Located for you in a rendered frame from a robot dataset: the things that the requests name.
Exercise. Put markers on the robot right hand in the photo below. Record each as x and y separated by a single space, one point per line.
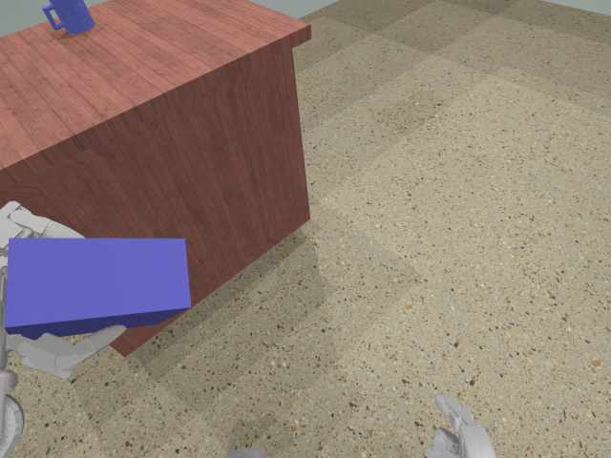
472 441

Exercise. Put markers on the robot left hand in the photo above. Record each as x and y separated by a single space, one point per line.
50 354

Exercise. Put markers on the sponge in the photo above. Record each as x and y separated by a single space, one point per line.
69 287

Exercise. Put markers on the table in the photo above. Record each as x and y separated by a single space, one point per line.
168 119

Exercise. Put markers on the left robot forearm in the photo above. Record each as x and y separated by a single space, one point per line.
12 417

